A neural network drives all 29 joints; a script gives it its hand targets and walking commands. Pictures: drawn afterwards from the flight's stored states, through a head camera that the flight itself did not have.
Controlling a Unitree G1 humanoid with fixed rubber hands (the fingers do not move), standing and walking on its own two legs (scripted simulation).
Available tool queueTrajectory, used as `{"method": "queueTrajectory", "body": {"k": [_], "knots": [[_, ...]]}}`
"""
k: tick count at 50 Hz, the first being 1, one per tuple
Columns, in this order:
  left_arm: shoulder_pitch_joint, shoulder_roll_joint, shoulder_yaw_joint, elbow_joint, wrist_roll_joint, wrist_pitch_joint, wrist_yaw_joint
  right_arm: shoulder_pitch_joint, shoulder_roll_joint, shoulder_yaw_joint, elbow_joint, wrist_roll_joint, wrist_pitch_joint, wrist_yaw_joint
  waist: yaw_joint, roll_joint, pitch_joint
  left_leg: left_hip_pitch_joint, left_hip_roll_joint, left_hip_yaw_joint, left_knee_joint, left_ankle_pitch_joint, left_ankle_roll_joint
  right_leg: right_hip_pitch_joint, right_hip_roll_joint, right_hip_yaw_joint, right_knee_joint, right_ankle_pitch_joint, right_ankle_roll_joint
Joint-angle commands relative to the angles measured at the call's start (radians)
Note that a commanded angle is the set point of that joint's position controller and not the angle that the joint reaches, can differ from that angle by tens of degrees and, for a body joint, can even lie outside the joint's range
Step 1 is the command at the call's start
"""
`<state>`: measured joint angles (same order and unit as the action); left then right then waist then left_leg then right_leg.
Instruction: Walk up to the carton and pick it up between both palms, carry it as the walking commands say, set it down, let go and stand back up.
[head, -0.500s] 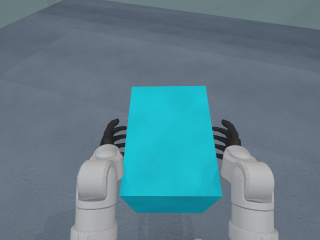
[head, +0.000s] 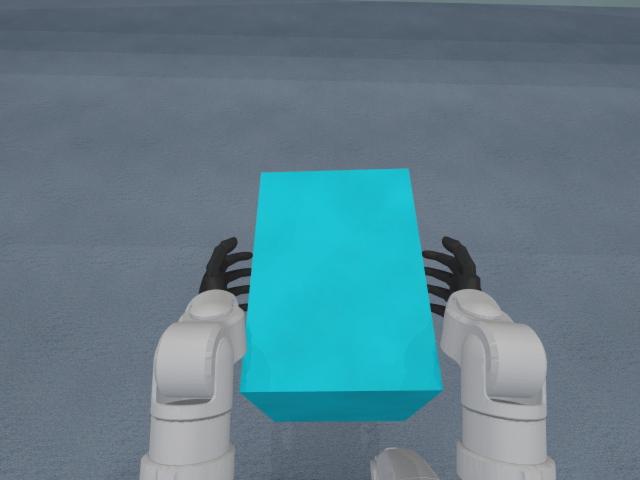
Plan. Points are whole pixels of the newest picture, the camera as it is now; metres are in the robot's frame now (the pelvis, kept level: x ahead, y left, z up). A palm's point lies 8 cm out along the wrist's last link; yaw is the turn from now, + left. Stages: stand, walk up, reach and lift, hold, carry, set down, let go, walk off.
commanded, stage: carry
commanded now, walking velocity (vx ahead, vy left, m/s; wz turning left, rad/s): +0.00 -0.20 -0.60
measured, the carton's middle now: (337, 303) +0.34 -0.01 +0.00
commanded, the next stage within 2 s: none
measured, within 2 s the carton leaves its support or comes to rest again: neither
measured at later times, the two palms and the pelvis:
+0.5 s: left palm (479, 292) +0.32 -0.19 +0.06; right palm out of the picture +0.24 -0.44 +0.08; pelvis +0.00 -0.23 -0.01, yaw -16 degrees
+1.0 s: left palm out of the picture +0.27 -0.48 +0.07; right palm out of the picture +0.13 -0.72 +0.06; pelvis -0.05 -0.44 -0.01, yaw -29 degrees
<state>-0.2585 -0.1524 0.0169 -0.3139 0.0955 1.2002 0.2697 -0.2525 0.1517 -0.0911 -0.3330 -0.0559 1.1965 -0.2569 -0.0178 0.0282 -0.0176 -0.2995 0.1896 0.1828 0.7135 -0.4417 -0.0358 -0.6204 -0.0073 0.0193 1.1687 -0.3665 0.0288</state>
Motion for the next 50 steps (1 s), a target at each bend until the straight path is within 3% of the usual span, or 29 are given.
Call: {"method": "queueTrajectory", "body": {"k": [1,5,6,7,8,9,10,12,14,18,20,21,22,23,24,25,27,28,31,34,36,37,38,39,40,42,44,46,50], "knots": [[-0.351,-1.005,-0.474,-0.131,-0.301,-0.018,-0.203,-0.451,0.918,0.484,-0.161,0.293,-0.011,0.233,0.001,0.142,-0.376,0.421,0.227,0.021,-0.066,0.981,0.059,-0.094,0.012,-0.105,-0.280,0.039,0.013],[-0.390,-1.041,-0.500,-0.152,-0.341,-0.012,-0.197,-0.389,0.951,0.462,-0.129,0.288,-0.005,0.221,0.007,0.299,-0.450,0.424,0.202,0.084,0.096,1.005,0.001,0.074,0.059,-0.132,-0.516,0.060,-0.013],[-0.397,-1.044,-0.501,-0.157,-0.337,-0.011,-0.201,-0.391,0.958,0.472,-0.126,0.292,-0.004,0.220,0.026,0.242,-0.477,0.353,0.179,0.097,0.218,0.852,-0.021,0.193,0.058,-0.085,-0.651,0.143,-0.035],[-0.385,-1.041,-0.497,-0.164,-0.332,-0.011,-0.206,-0.400,0.953,0.482,-0.137,0.296,-0.007,0.220,0.031,0.077,-0.477,0.165,0.118,0.087,0.336,0.492,-0.044,0.342,-0.008,0.051,-0.658,0.445,-0.075],[-0.378,-1.016,-0.487,-0.167,-0.325,-0.010,-0.214,-0.396,0.973,0.514,-0.137,0.297,-0.002,0.225,0.008,-0.232,-0.460,-0.122,-0.015,0.048,0.434,-0.162,-0.085,0.514,-0.155,0.313,-0.584,1.037,-0.116],[-0.358,-0.987,-0.478,-0.157,-0.310,-0.003,-0.220,-0.426,0.984,0.550,-0.131,0.306,0.002,0.232,0.014,-0.391,-0.426,-0.298,-0.109,-0.021,0.510,-0.368,-0.103,0.542,-0.223,0.488,-0.628,1.112,-0.145],[-0.327,-0.992,-0.472,-0.144,-0.306,-0.002,-0.224,-0.447,1.017,0.583,-0.142,0.318,0.001,0.233,0.028,-0.365,-0.425,-0.317,-0.112,-0.065,0.526,-0.371,-0.093,0.523,-0.224,0.469,-0.632,0.958,-0.182],[-0.304,-1.014,-0.449,-0.135,-0.302,-0.011,-0.234,-0.477,1.049,0.608,-0.156,0.344,-0.003,0.238,0.034,-0.315,-0.453,-0.320,-0.092,-0.091,0.482,-0.215,-0.072,0.557,-0.158,0.377,-0.608,0.711,-0.174],[-0.292,-1.050,-0.438,-0.142,-0.301,-0.036,-0.242,-0.555,1.069,0.642,-0.216,0.378,-0.022,0.244,0.029,-0.336,-0.494,-0.282,-0.104,-0.101,0.450,-0.134,-0.065,0.564,-0.092,0.356,-0.632,0.643,-0.125],[-0.336,-1.064,-0.450,-0.174,-0.313,-0.063,-0.245,-0.568,1.065,0.633,-0.237,0.372,-0.044,0.239,0.019,-0.314,-0.508,-0.158,-0.164,-0.100,0.298,-0.115,-0.046,0.515,-0.093,0.403,-0.766,0.630,-0.045],[-0.389,-1.050,-0.465,-0.213,-0.308,-0.069,-0.237,-0.513,1.048,0.603,-0.208,0.367,-0.047,0.241,-0.006,-0.263,-0.503,0.020,-0.179,-0.104,0.126,-0.104,-0.011,0.392,-0.061,0.380,-0.797,0.656,0.033],[-0.410,-1.042,-0.469,-0.224,-0.300,-0.067,-0.232,-0.488,1.036,0.589,-0.198,0.366,-0.045,0.243,-0.025,-0.250,-0.495,0.189,-0.178,-0.073,0.001,-0.095,0.012,0.271,-0.024,0.333,-0.809,0.690,0.115],[-0.436,-1.032,-0.475,-0.239,-0.291,-0.064,-0.224,-0.453,1.024,0.566,-0.188,0.366,-0.045,0.246,-0.054,-0.236,-0.504,0.446,-0.132,-0.054,-0.204,-0.075,0.058,0.090,0.045,0.232,-0.748,0.750,0.246],[-0.439,-1.030,-0.494,-0.259,-0.297,-0.063,-0.213,-0.437,1.006,0.533,-0.189,0.359,-0.051,0.247,-0.085,0.159,-0.560,0.600,0.170,-0.273,-0.509,0.092,0.191,-0.030,0.200,0.028,-0.263,0.327,0.321],[-0.439,-1.030,-0.513,-0.253,-0.312,-0.067,-0.202,-0.454,1.008,0.508,-0.171,0.346,-0.057,0.246,-0.032,0.498,-0.566,0.484,0.450,-0.527,-0.356,0.483,0.287,-0.118,0.107,0.104,0.141,-0.199,0.114],[-0.456,-0.999,-0.505,-0.262,-0.299,-0.062,-0.202,-0.431,1.016,0.515,-0.153,0.342,-0.056,0.250,-0.021,0.359,-0.453,0.393,0.434,-0.398,-0.324,0.755,0.299,-0.196,0.031,0.091,0.222,-0.193,0.042],[-0.439,-1.010,-0.513,-0.261,-0.287,-0.057,-0.211,-0.452,1.020,0.551,-0.165,0.343,-0.049,0.267,0.004,0.170,-0.354,0.373,0.364,-0.253,-0.213,0.878,0.236,-0.231,-0.046,0.091,0.265,-0.070,-0.003],[-0.405,-1.013,-0.511,-0.221,-0.284,-0.044,-0.213,-0.464,0.997,0.558,-0.166,0.337,-0.042,0.268,0.008,0.143,-0.361,0.431,0.332,-0.199,-0.155,0.920,0.195,-0.262,-0.047,0.060,0.167,-0.047,-0.001],[-0.382,-1.016,-0.508,-0.167,-0.296,-0.031,-0.216,-0.480,0.967,0.537,-0.160,0.316,-0.024,0.259,0.015,0.103,-0.367,0.398,0.218,-0.031,-0.064,0.877,0.085,-0.118,-0.019,-0.022,-0.184,0.026,-0.020],[-0.378,-1.029,-0.507,-0.153,-0.307,-0.015,-0.214,-0.452,0.953,0.515,-0.163,0.302,-0.006,0.245,0.005,0.172,-0.405,0.393,0.202,0.071,0.023,0.970,0.043,0.031,0.042,-0.129,-0.395,0.025,-0.013],[-0.380,-1.044,-0.512,-0.163,-0.322,-0.012,-0.216,-0.411,0.963,0.517,-0.159,0.299,-0.002,0.238,0.007,0.235,-0.443,0.383,0.191,0.084,0.131,0.997,0.026,0.133,0.066,-0.140,-0.534,0.038,-0.030],[-0.383,-1.046,-0.512,-0.162,-0.319,-0.009,-0.219,-0.395,0.965,0.516,-0.144,0.298,0.001,0.236,0.020,0.185,-0.459,0.317,0.163,0.095,0.247,0.872,0.000,0.238,0.067,-0.098,-0.652,0.147,-0.052],[-0.383,-1.039,-0.511,-0.165,-0.319,-0.009,-0.224,-0.392,0.971,0.522,-0.136,0.295,0.003,0.235,0.016,0.004,-0.450,0.091,0.098,0.064,0.368,0.377,-0.040,0.398,-0.038,0.089,-0.626,0.551,-0.090],[-0.383,-1.014,-0.505,-0.163,-0.316,-0.008,-0.231,-0.405,0.980,0.549,-0.138,0.297,0.005,0.240,0.003,-0.279,-0.434,-0.206,-0.047,0.014,0.485,-0.208,-0.096,0.556,-0.186,0.372,-0.582,1.146,-0.122],[-0.377,-0.992,-0.502,-0.145,-0.308,-0.005,-0.232,-0.429,0.978,0.563,-0.120,0.299,0.007,0.240,0.011,-0.366,-0.408,-0.320,-0.113,-0.040,0.554,-0.362,-0.107,0.564,-0.249,0.483,-0.621,1.208,-0.144],[-0.317,-1.000,-0.475,-0.143,-0.297,-0.012,-0.237,-0.466,1.039,0.619,-0.153,0.341,-0.001,0.247,0.033,-0.258,-0.431,-0.293,-0.081,-0.095,0.554,-0.217,-0.080,0.534,-0.189,0.364,-0.620,0.840,-0.136],[-0.323,-1.031,-0.462,-0.146,-0.290,-0.033,-0.242,-0.537,1.054,0.645,-0.191,0.379,-0.015,0.258,0.026,-0.269,-0.482,-0.313,-0.077,-0.114,0.523,-0.128,-0.061,0.600,-0.143,0.309,-0.605,0.701,-0.122],[-0.292,-1.042,-0.445,-0.145,-0.277,-0.052,-0.241,-0.565,1.062,0.673,-0.222,0.400,-0.026,0.258,0.032,-0.304,-0.523,-0.341,-0.101,-0.128,0.516,-0.099,-0.058,0.665,-0.171,0.377,-0.661,0.719,-0.110],[-0.321,-1.025,-0.444,-0.177,-0.282,-0.072,-0.240,-0.531,1.061,0.667,-0.206,0.390,-0.039,0.246,0.027,-0.196,-0.515,-0.318,-0.133,-0.145,0.452,-0.072,-0.058,0.659,-0.208,0.417,-0.747,0.686,-0.065]]}}
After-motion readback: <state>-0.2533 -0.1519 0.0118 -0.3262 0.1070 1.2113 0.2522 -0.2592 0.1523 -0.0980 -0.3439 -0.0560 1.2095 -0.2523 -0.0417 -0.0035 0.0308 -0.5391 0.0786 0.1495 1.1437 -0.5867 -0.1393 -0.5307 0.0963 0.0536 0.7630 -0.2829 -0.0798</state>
